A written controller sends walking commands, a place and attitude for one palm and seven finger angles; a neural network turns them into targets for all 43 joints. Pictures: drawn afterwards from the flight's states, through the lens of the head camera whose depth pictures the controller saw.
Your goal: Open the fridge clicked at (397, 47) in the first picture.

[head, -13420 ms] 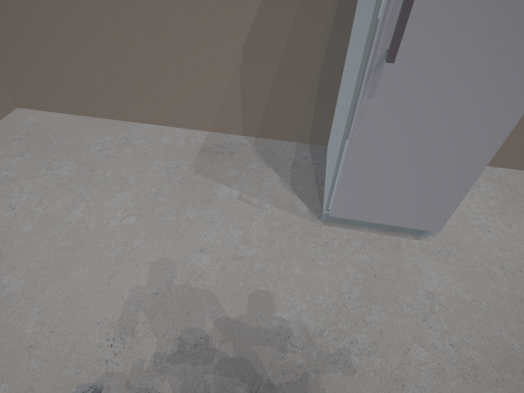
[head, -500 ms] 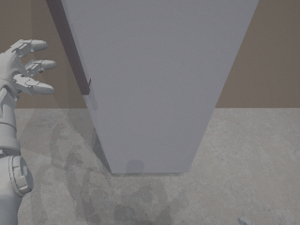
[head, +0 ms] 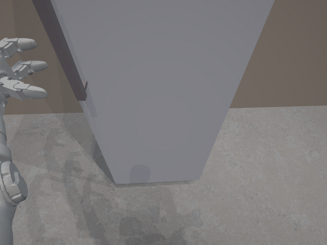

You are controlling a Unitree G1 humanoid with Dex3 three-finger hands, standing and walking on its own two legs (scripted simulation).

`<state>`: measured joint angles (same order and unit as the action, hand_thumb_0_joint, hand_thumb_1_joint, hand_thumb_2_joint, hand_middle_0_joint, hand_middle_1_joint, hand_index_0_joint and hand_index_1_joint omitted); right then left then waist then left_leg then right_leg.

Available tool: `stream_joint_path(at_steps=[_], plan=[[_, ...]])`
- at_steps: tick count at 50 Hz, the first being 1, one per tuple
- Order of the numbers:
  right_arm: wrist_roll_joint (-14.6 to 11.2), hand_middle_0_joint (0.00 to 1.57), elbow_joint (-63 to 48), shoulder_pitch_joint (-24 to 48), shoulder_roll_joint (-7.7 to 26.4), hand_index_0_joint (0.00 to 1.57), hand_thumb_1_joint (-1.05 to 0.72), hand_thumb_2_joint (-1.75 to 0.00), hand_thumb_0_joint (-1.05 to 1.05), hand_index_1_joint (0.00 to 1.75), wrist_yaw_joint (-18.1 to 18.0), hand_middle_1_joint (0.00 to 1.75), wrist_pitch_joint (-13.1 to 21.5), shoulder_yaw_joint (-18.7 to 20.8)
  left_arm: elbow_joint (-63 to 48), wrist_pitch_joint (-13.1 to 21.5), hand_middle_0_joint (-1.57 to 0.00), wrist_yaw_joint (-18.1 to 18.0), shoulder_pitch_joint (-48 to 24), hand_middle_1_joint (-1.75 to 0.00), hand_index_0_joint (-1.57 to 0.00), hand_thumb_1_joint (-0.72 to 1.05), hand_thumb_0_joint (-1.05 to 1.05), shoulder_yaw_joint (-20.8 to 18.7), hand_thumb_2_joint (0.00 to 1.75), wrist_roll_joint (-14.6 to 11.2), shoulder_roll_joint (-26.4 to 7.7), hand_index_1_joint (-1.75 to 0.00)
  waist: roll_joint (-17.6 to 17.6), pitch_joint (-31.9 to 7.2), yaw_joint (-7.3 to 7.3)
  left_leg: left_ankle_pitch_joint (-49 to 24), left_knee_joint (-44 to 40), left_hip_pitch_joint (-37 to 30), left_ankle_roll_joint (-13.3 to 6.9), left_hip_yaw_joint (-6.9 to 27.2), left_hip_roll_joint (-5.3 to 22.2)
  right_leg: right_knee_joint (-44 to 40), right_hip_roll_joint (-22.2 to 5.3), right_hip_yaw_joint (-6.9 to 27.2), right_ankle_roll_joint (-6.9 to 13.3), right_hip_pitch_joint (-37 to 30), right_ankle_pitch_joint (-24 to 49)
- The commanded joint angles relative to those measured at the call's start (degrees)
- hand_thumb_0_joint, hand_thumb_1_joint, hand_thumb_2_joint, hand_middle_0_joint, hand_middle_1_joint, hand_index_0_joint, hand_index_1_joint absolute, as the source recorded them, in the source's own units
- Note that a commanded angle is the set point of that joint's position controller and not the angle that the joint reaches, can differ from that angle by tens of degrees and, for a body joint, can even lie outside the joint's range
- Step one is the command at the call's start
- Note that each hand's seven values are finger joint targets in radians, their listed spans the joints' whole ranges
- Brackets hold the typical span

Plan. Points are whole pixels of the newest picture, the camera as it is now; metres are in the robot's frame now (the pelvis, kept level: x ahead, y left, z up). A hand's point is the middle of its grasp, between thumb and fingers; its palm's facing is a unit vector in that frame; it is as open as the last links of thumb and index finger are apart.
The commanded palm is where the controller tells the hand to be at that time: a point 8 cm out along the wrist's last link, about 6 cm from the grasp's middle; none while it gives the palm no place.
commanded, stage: move the hooked fingers beside the handle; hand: left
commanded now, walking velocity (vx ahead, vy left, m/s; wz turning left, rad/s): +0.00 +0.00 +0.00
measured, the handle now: (64, 43) +0.50 +0.22 +0.24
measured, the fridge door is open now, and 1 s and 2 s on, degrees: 0 0 0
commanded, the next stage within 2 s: feel for the door with the fingertips in 0.44 s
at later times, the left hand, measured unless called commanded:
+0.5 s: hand (34, 69) +0.44 +0.27 +0.21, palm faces +0.05 -1.00 +0.02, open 14.0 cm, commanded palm +0.41 +0.32 +0.21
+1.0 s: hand (57, 68) +0.45 +0.23 +0.21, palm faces +0.04 -1.00 +0.02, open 14.0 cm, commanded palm +0.42 +0.28 +0.21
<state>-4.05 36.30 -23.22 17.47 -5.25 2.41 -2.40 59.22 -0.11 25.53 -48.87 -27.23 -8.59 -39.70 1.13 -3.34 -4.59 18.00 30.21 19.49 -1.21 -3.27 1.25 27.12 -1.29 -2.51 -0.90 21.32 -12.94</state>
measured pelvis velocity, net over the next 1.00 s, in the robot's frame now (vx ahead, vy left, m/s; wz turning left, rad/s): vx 0.00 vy -0.01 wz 0.00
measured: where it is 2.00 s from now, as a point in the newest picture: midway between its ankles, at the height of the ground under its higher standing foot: outside the picture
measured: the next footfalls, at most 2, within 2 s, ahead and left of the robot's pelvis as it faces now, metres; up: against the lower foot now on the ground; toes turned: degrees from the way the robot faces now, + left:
none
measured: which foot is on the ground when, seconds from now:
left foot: down 0.00-1.00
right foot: down 0.00-1.00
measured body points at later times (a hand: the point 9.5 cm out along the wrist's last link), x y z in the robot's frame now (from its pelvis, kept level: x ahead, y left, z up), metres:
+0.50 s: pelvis +0.00 +0.00 +0.00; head +0.04 +0.00 +0.45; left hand +0.43 +0.33 +0.21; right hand +0.08 -0.27 -0.11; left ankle -0.03 +0.10 -0.74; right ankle +0.00 -0.13 -0.74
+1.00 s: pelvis +0.00 -0.01 +0.00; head +0.02 -0.01 +0.45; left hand +0.44 +0.28 +0.21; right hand +0.09 -0.27 -0.11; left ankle -0.03 +0.10 -0.74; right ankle +0.00 -0.13 -0.74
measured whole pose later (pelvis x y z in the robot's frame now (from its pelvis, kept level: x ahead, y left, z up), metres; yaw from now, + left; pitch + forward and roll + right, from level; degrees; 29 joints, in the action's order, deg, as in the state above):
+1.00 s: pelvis +0.00 -0.01 +0.00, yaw +0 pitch +5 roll -1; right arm -4.1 35.8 -20.3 16.3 -4.9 2.6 -2.6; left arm 50.1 -3.9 18.9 -46.8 -22.8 -9.7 -30.5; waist 2.0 -3.9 -3.6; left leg 18.1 29.5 16.8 -0.7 -3.1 1.6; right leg 27.2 -0.9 -2.6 -0.5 19.0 -13.5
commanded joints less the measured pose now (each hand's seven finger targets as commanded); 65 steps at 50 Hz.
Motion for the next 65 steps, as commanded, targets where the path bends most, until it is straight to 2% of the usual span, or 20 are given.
stream_joint_path(at_steps=[1,2,5,6,9,10,11,15,22,25,31,33,41,45,49,51,54,58,62,65], plan=[[0.0,0.2,-6.0,-0.8,9.4,0.2,-0.9,-0.9,0.0,0.3,-0.6,0.3,2.7,3.5,-17.1,4.9,-0.3,0.6,-28.6,-1.2,-0.3,-0.5,0.0,-1.6,0.3,-2.6,-17.5,-1.2,7.1,-20.5,0.83,-24.6,-2.0,-11.3,0.1,4.3,-0.1,-0.4,2.0,0.1,2.8,-7.8,19.2],[-0.1,0.2,-5.6,-0.5,9.3,0.2,-0.9,-0.9,0.0,0.3,-0.7,0.3,2.8,3.4,-15.9,4.2,-0.3,1.0,-29.3,-1.2,-0.3,-0.5,0.0,0.7,0.3,-2.9,-14.6,-1.2,6.9,-18.9,-0.01,-23.2,-2.0,-10.8,0.1,4.1,-0.1,-0.7,2.0,0.0,2.7,-6.4,18.5],[-0.2,0.2,-5.3,-0.8,9.6,0.2,-0.9,-0.9,0.0,0.3,-0.8,0.3,2.9,3.3,-13.0,3.0,-0.3,0.9,-28.5,-1.2,-0.3,-0.5,0.0,-0.4,0.3,-2.7,-16.1,-1.2,5.7,-17.4,0.55,-21.8,-2.3,-9.0,-0.1,4.1,-0.3,-0.7,1.8,-0.1,2.7,-6.5,17.8],[-0.2,0.2,-5.2,-0.5,9.3,0.2,-0.9,-0.9,0.0,0.3,-0.8,0.3,2.9,3.2,-12.3,2.5,-0.3,0.9,-29.1,-1.2,-0.3,-0.5,0.0,2.3,0.3,-2.3,-13.4,-1.2,5.6,-16.7,-0.01,-21.0,-2.3,-8.6,0.0,4.1,-0.4,-0.8,1.7,-0.2,2.7,-5.7,17.2],[0.0,0.2,-5.1,-1.0,9.3,0.2,-0.9,-0.9,0.0,0.3,-0.9,0.3,2.6,3.3,-11.7,2.7,-0.3,0.1,-29.2,-1.2,-0.3,-0.5,0.0,1.8,0.3,-2.2,-14.2,-1.2,4.8,-16.7,-0.04,-21.3,-2.0,-8.0,0.0,3.9,-0.3,-0.5,1.5,-0.2,2.8,-6.4,17.6],[0.0,0.2,-5.4,-0.9,9.5,0.2,-0.9,-0.9,0.0,0.3,-0.8,0.3,2.6,3.2,-12.3,3.0,-0.3,-0.3,-29.3,-1.2,-0.3,-0.5,0.0,-0.8,0.3,-1.7,-17.3,-1.2,4.6,-18.1,0.75,-22.1,-1.8,-8.1,0.1,4.3,-0.3,-0.2,1.6,0.0,2.7,-6.9,18.3],[0.0,0.2,-5.7,-0.5,9.2,0.2,-0.9,-0.9,0.0,0.3,-0.8,0.3,2.5,3.1,-13.0,3.2,-0.3,-0.2,-30.5,-1.2,-0.3,-0.5,0.0,1.5,0.3,-1.9,-14.7,-1.2,4.3,-18.8,-0.01,-22.3,-1.8,-8.8,0.0,4.2,-0.2,0.0,1.6,0.0,2.6,-6.8,18.8],[0.1,0.2,-6.2,-0.3,9.2,0.2,-0.9,-0.9,0.0,0.3,-0.6,0.3,2.4,3.1,-14.1,4.1,-0.3,-0.4,-28.8,-1.2,-0.3,-0.5,0.0,-1.5,0.3,-2.2,-17.5,-1.2,4.6,-20.6,1.32,-25.0,-1.3,-9.1,0.0,4.1,-0.2,0.6,1.6,0.2,2.7,-8.7,21.2],[-0.2,0.2,-6.8,0.6,8.7,0.2,-0.9,-0.9,0.0,0.3,-0.3,0.3,2.3,3.2,-15.6,1.9,-0.3,-0.7,-26.7,-1.2,-0.3,-0.5,0.0,1.1,0.3,-2.6,-13.3,-1.2,4.9,-18.1,1.04,-24.8,-1.6,-9.5,0.2,4.3,0.0,0.1,1.8,-0.3,2.7,-7.3,20.0],[-0.2,0.2,-6.9,0.4,9.2,0.2,-0.9,-0.9,0.0,0.3,-0.5,0.3,2.0,3.1,-15.9,1.9,-0.3,-1.0,-27.3,-1.2,-0.3,-0.5,0.0,-1.5,0.3,-2.5,-16.9,-1.2,3.1,-19.0,1.47,-23.8,-1.9,-8.4,-0.1,4.1,-0.2,0.2,1.7,0.0,2.6,-9.1,20.7],[-0.3,0.2,-6.5,1.2,8.4,0.2,-0.9,-0.9,0.0,0.3,-0.7,0.3,2.5,3.0,-18.3,2.2,-0.3,-1.5,-29.9,-1.2,-0.3,-0.5,0.0,4.4,0.3,-3.0,-9.4,-1.2,5.7,-18.5,-0.01,-22.5,-1.9,-10.5,-0.1,4.2,-0.1,-0.4,1.8,0.0,2.7,-6.9,18.9],[-0.2,0.2,-5.6,0.9,8.5,0.2,-0.9,-0.9,0.0,0.3,-0.9,0.3,2.7,3.0,-15.7,1.5,-0.3,-1.8,-30.3,-1.2,-0.3,-0.5,0.0,3.8,0.3,-3.1,-9.7,-1.2,4.5,-16.7,-0.34,-20.2,-2.1,-9.3,-0.1,4.2,-0.1,-0.8,1.7,-0.1,2.6,-6.2,17.5],[0.1,0.2,-6.5,1.8,7.8,0.2,-0.9,-0.9,0.0,0.3,-0.3,0.3,3.3,3.0,-21.0,2.1,-0.3,-5.0,-27.8,-1.2,-0.3,-0.5,0.0,3.1,0.3,-2.7,-8.6,-1.2,5.4,-21.4,1.75,-25.8,-2.0,-11.2,0.0,4.1,-0.1,0.3,1.6,0.0,2.9,-10.3,21.8],[0.1,0.2,-7.2,2.7,7.7,0.2,-0.9,-0.9,0.0,0.3,0.1,0.3,3.2,3.2,-22.2,0.4,-0.3,-6.5,-22.6,-1.2,-0.3,-0.5,0.0,0.4,0.3,-3.0,-9.4,-1.2,2.4,-20.1,3.24,-26.6,-2.4,-9.6,-0.2,3.5,0.0,0.3,1.6,-0.1,2.8,-12.6,23.6],[-0.2,0.2,-7.2,3.1,7.6,0.2,-0.9,-0.9,0.0,0.3,-0.2,0.3,2.5,3.2,-21.9,-0.8,-0.3,-8.0,-24.4,-1.2,-0.3,-0.5,0.0,1.2,0.3,-1.8,-9.6,-1.2,0.5,-16.6,2.26,-22.7,-3.3,-7.7,-0.6,2.8,-0.1,-0.5,1.2,0.0,2.6,-12.6,21.7],[-0.2,0.2,-7.4,3.7,7.4,0.2,-0.9,-0.9,0.0,0.3,-0.4,0.3,2.7,3.0,-24.2,-0.2,-0.3,-8.2,-26.7,-1.2,-0.3,-0.5,0.0,1.8,0.3,-1.3,-9.5,-1.2,3.8,-18.4,2.1,-22.3,-3.3,-9.2,-0.6,2.8,-0.3,-0.7,1.3,0.5,2.6,-12.3,21.3],[-0.1,0.2,-6.3,2.7,7.7,0.2,-0.9,-0.9,0.0,0.3,-0.9,0.3,2.7,3.1,-20.8,0.7,-0.3,-7.6,-27.6,-1.2,-0.3,-0.5,0.0,1.7,0.3,-1.8,-10.2,-1.2,0.8,-17.2,1.2,-21.0,-3.3,-8.7,-0.8,2.7,-0.2,-1.2,1.3,0.5,2.5,-12.6,20.9],[-0.2,0.2,-5.2,2.5,7.8,0.2,-0.9,-0.9,0.0,0.3,-1.3,0.3,3.2,2.7,-16.3,1.7,-0.3,-6.2,-31.6,-1.2,-0.3,-0.5,0.0,3.7,0.3,-1.1,-9.3,-1.2,3.8,-16.0,0.2,-17.3,-3.5,-8.0,-0.6,3.0,-0.6,-1.6,1.0,0.8,2.5,-9.9,17.8],[-0.2,0.2,-4.1,1.9,8.0,0.2,-0.9,-0.9,0.0,0.3,-1.6,0.3,3.7,2.7,-12.0,2.5,-0.3,-5.3,-34.8,-1.2,-0.3,-0.5,0.0,6.5,0.3,-1.6,-6.5,-1.2,2.3,-14.3,-1.31,-14.9,-3.2,-7.5,-0.7,3.5,-0.5,-2.0,1.0,0.7,2.4,-7.4,15.5],[0.0,0.2,-3.5,0.7,8.6,0.2,-0.9,-0.9,0.0,0.3,-1.6,0.3,3.8,2.6,-7.4,3.1,-0.3,-5.1,-35.0,-1.2,-0.3,-0.5,0.0,4.7,0.3,-1.5,-9.2,-1.2,0.8,-13.9,-1.13,-13.1,-3.2,-5.3,-0.6,3.9,-0.6,-1.8,0.9,0.7,2.3,-6.8,13.5]])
